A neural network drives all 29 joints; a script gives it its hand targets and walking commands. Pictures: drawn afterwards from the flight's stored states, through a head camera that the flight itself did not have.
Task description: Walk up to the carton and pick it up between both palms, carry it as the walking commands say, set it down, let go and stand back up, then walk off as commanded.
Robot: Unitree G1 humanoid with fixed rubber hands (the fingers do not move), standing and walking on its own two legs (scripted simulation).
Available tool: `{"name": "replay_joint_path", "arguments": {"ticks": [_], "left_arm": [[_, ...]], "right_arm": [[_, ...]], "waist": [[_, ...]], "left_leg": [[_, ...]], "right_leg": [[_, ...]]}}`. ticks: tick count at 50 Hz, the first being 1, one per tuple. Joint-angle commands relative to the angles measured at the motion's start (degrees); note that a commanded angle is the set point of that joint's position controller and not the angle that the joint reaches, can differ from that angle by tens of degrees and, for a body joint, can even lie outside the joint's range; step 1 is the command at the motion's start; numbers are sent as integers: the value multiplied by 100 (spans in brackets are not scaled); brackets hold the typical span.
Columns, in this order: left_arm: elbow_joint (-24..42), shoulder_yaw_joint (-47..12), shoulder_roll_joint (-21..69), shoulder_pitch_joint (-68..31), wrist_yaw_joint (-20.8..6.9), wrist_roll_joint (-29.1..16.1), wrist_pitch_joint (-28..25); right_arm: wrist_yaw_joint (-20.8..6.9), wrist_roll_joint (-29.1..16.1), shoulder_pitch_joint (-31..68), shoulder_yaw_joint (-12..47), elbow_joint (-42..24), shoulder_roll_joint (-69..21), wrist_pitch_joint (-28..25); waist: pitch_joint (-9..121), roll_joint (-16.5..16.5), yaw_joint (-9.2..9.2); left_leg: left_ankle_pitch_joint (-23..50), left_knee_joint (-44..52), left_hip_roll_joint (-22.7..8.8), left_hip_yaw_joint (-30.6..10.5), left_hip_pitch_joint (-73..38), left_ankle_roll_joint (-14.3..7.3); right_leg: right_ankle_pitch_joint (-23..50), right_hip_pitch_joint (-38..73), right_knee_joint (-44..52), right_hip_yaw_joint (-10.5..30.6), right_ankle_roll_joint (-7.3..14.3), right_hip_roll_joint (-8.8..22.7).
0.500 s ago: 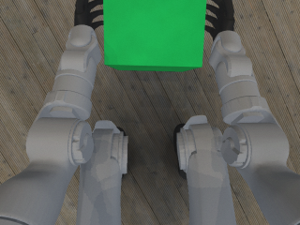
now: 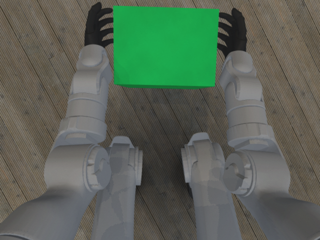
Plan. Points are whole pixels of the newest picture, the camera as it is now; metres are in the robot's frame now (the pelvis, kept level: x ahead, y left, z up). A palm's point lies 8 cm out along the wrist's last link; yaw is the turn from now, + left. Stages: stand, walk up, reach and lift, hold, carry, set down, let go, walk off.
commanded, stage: reach and lift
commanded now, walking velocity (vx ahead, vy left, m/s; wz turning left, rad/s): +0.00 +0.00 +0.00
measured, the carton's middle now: (163, 57) +0.51 -0.02 -0.19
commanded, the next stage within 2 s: none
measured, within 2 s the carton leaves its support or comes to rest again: neither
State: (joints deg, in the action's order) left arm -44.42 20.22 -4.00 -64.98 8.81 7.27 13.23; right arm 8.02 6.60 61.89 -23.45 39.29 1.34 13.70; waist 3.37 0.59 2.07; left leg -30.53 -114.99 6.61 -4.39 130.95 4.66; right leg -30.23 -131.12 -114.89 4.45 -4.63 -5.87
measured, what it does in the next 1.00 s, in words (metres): rises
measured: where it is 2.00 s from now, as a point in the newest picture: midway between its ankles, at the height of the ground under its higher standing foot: (159, 182)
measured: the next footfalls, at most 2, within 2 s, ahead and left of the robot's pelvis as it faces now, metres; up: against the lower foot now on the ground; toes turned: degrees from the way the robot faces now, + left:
none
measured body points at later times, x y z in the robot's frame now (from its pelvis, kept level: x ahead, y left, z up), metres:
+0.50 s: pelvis +0.00 +0.00 +0.05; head +0.27 +0.00 +0.41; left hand +0.51 +0.13 -0.03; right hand +0.49 -0.16 -0.02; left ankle +0.11 +0.13 -0.38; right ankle +0.11 -0.13 -0.38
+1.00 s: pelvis +0.01 +0.00 +0.11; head +0.24 +0.00 +0.50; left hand +0.49 +0.13 +0.04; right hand +0.48 -0.16 +0.05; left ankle +0.11 +0.13 -0.38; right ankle +0.11 -0.13 -0.38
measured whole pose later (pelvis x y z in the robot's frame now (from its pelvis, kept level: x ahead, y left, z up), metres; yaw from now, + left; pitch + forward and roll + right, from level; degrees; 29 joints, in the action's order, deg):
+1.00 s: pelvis +0.01 +0.00 +0.11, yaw +0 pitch +43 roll +0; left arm -42.6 24.1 2.1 -52.9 8.9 13.0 16.9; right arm 7.2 13.1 51.3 -27.1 38.2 -4.9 17.0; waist 15.0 0.3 2.5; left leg -28.9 -95.2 7.5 -5.7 109.6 3.8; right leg -28.7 -109.7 -95.2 6.7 -4.5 -6.8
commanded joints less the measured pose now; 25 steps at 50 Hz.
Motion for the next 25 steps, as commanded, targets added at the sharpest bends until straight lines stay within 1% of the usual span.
{"name": "replay_joint_path", "arguments": {"ticks": [1, 8, 17, 25], "left_arm": [[231, -2863, 5731, -3210, -1676, -590, -20], [102, -2727, 5874, -3054, -1686, -454, 84], [-55, -2434, 5931, -3011, -1728, -292, 172], [-65, -2385, 6095, -2870, -1787, -247, 255]], "right_arm": [[-1694, -601, 3486, 3131, -229, -5460, 1], [-1767, -454, 3316, 3000, -69, -5573, 117], [-1832, -258, 3235, 2689, 184, -5682, 239], [-1883, -197, 3061, 2642, 252, -5897, 333]], "waist": [[6728, 125, 77], [6460, 163, 97], [6220, 158, 113], [6301, 164, 103]], "left_leg": [[1443, 1094, 372, 988, -3563, -243], [1234, 1448, 402, 963, -3618, -248], [846, 1860, 427, 966, -3695, -261], [866, 2151, 444, 959, -3965, -256]], "right_leg": [[1621, 3832, 1070, -1009, 177, -346], [1418, 3774, 1383, -981, 203, -351], [1088, 3919, 1790, -948, 226, -359], [1123, 4213, 2064, -934, 235, -387]]}}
